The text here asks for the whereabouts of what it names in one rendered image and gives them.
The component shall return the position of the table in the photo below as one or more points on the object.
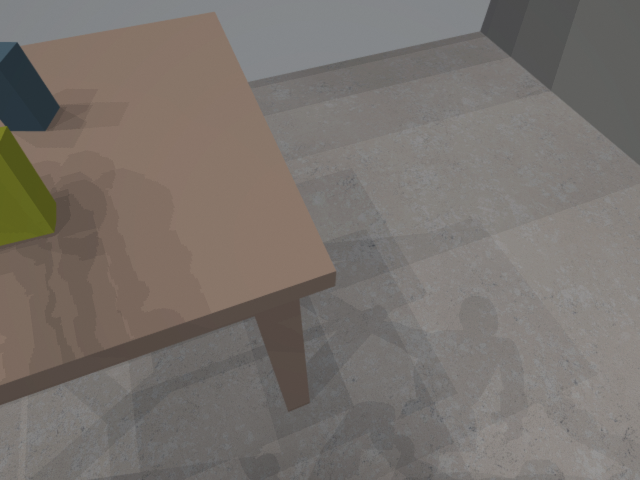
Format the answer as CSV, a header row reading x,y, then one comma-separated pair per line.
x,y
176,214

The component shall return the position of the sponge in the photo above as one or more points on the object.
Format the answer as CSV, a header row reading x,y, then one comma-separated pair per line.
x,y
27,209

